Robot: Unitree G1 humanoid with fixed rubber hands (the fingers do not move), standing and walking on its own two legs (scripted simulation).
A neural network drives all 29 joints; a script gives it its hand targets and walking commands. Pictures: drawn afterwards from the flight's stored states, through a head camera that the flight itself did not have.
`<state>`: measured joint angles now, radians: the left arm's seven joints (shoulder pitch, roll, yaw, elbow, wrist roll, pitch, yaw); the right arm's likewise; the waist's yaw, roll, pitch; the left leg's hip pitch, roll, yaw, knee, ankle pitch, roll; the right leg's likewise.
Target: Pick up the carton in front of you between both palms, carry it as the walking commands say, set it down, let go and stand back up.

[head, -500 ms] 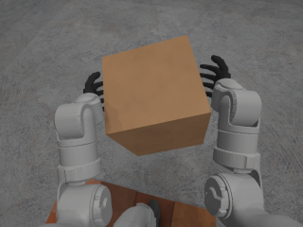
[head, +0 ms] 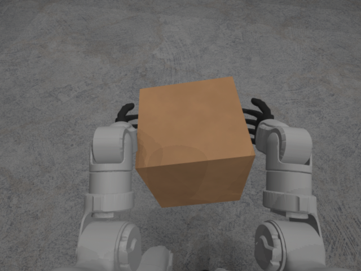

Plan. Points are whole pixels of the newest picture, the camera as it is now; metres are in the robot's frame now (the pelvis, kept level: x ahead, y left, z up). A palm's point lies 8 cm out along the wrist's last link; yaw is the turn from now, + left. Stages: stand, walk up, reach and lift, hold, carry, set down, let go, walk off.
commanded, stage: carry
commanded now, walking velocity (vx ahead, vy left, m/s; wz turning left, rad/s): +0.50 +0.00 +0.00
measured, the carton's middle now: (193, 148) +0.39 +0.01 -0.02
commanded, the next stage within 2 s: none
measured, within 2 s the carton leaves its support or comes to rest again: neither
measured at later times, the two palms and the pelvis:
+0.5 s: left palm (164, 40) +0.67 +0.11 +0.07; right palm (272, 53) +0.63 -0.18 +0.07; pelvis +0.29 +0.00 -0.03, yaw +1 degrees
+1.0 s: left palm out of the picture +0.86 +0.07 +0.08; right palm (273, 4) +0.87 -0.22 +0.07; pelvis +0.54 -0.08 -0.02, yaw +1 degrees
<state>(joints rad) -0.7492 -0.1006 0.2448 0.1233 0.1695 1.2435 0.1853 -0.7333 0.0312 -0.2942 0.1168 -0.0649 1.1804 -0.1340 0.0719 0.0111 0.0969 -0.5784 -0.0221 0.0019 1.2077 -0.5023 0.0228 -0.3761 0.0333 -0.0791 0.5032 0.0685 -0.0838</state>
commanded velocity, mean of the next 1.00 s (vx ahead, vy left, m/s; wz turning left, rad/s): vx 0.50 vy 0.00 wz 0.00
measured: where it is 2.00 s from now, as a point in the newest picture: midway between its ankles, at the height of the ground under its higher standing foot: (203, 152)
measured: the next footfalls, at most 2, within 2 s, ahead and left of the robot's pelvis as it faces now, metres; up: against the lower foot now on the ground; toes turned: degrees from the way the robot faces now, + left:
left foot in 0.18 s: +0.34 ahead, +0.06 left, -0.03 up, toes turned +3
right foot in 0.68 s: +0.53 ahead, -0.14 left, -0.03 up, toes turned -5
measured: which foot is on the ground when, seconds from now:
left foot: up 0.00-0.16, down 0.18-0.68, up 0.70-1.00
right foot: down 0.00-0.18, up 0.20-0.66, down 0.68-1.00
